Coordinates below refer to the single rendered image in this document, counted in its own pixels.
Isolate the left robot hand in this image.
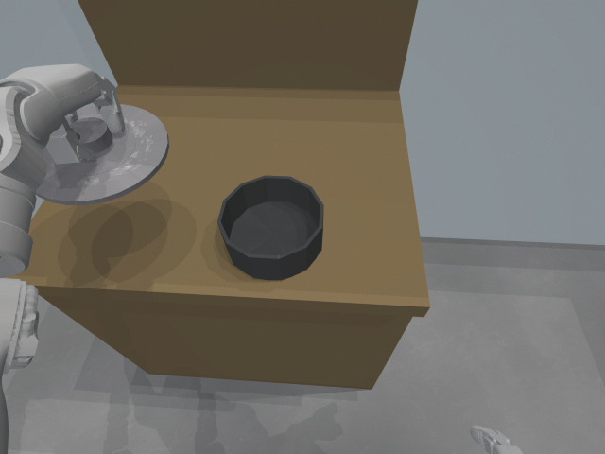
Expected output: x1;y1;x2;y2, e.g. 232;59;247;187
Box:
7;64;125;165

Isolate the pot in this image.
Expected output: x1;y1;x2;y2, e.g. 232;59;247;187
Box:
217;175;324;280

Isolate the robot left forearm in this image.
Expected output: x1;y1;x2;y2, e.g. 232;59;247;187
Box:
0;77;62;278

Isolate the knob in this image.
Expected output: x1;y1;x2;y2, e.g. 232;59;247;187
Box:
70;117;112;154

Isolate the left robot upper arm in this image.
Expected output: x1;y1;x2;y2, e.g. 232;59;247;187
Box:
0;278;39;454

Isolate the table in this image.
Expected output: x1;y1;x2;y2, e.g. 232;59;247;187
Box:
4;0;430;390

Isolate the lid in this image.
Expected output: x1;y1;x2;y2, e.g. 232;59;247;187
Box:
36;104;169;205

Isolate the right robot hand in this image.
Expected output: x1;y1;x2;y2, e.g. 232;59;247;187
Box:
470;425;523;454

